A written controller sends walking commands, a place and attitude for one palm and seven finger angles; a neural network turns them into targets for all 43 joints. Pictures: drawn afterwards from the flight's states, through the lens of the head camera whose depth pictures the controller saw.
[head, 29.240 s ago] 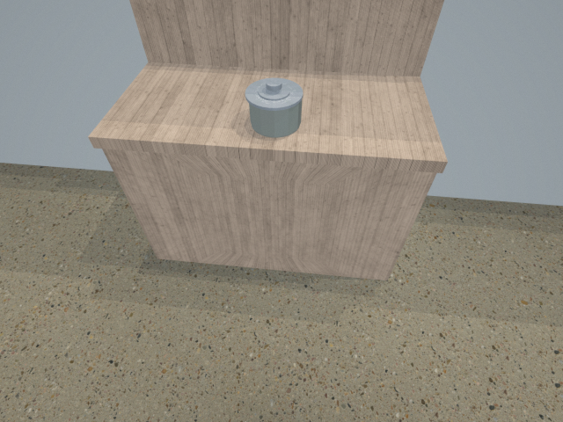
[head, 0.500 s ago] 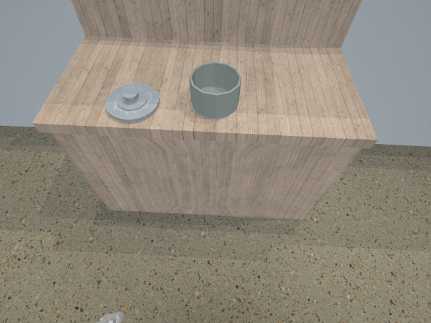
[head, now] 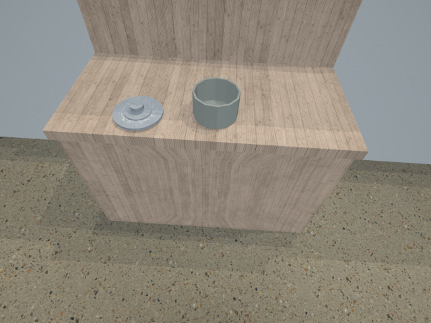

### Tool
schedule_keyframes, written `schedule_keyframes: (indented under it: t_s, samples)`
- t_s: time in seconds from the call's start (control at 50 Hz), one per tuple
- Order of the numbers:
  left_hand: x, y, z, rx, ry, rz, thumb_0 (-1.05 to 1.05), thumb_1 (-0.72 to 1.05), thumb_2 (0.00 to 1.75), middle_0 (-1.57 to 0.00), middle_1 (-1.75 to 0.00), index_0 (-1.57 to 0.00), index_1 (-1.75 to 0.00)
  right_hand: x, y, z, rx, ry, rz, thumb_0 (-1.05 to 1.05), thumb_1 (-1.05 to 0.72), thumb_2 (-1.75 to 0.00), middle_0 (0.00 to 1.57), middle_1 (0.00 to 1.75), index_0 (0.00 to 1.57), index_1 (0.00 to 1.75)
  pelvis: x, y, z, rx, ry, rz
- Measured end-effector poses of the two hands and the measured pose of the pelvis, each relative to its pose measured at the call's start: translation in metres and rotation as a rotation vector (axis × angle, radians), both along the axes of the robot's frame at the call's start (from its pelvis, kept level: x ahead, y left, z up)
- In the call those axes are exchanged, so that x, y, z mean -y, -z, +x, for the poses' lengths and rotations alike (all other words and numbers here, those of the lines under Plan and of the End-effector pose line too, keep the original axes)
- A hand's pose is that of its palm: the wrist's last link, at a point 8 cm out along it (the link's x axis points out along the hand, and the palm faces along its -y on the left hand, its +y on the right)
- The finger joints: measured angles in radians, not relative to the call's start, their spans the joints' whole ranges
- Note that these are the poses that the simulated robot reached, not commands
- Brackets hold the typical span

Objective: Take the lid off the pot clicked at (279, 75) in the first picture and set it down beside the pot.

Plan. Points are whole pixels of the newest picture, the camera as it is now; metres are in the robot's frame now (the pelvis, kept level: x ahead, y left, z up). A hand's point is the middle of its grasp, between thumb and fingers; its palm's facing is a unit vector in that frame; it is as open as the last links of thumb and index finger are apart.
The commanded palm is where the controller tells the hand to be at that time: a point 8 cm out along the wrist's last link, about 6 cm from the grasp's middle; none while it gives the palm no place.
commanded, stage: let the arm hang, fingers relaxed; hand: left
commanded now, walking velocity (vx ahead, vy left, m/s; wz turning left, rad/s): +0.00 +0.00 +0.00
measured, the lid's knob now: (136, 106) +0.72 +0.27 -0.07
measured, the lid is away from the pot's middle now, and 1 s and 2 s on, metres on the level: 0.25 0.25 0.25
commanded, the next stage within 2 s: look to check the result in 0.66 s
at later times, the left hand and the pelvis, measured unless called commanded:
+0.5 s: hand out of the picture +0.02 +0.18 -0.18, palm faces +0.02 -0.98 -0.19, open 7.3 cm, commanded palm none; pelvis +0.01 +0.01 +0.00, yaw +0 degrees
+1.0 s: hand out of the picture +0.04 +0.18 -0.18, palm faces +0.04 -0.98 -0.20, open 7.3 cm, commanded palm none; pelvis +0.02 +0.01 +0.00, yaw +1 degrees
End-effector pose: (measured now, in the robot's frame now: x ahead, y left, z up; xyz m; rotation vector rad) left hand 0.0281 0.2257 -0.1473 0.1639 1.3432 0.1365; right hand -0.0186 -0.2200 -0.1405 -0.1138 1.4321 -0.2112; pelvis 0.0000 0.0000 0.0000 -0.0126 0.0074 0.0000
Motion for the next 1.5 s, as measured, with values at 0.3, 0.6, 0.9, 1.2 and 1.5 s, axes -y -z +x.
schedule_keyframes:
  t_s: [0.3, 0.6, 0.9, 1.2, 1.5]
  samples:
    - [0.003, 0.004, -0.025, -0.079, -0.019, -0.011, 0.01, 0.93, 0.90, -0.20, -0.30, -0.20, -0.30, -0.019, 0.003, -0.020, -0.059, 0.028, 0.031, 0.01, -0.91, -0.90, 0.20, 0.30, 0.20, 0.30, -0.004, 0.002, 0.004, -0.002, 0.001, 0.000]
    - [-0.002, 0.005, -0.009, -0.043, -0.031, 0.001, 0.01, 0.94, 0.90, -0.20, -0.30, -0.20, -0.30, -0.021, 0.007, 0.004, -0.012, 0.016, 0.025, 0.01, -0.91, -0.90, 0.20, 0.30, 0.20, 0.30, -0.006, 0.003, 0.011, 0.001, -0.002, 0.001]
    - [-0.005, 0.004, 0.001, -0.027, -0.037, 0.005, 0.01, 0.94, 0.90, -0.20, -0.30, -0.20, -0.30, -0.015, 0.006, 0.011, -0.014, 0.006, 0.011, 0.01, -0.91, -0.90, 0.20, 0.30, 0.20, 0.30, -0.007, 0.004, 0.016, -0.001, -0.010, 0.002]
    - [-0.005, 0.003, 0.004, -0.025, -0.041, 0.008, 0.01, 0.94, 0.90, -0.20, -0.30, -0.20, -0.30, -0.017, 0.008, 0.011, -0.017, 0.005, 0.019, 0.01, -0.91, -0.90, 0.20, 0.30, 0.20, 0.30, -0.006, 0.004, 0.017, 0.000, -0.011, 0.003]
    - [-0.001, 0.002, 0.001, -0.022, -0.043, 0.012, 0.01, 0.94, 0.90, -0.20, -0.30, -0.20, -0.30, -0.013, 0.008, 0.010, -0.015, 0.008, 0.021, 0.01, -0.91, -0.90, 0.20, 0.30, 0.20, 0.30, -0.003, 0.004, 0.016, 0.004, -0.010, 0.004]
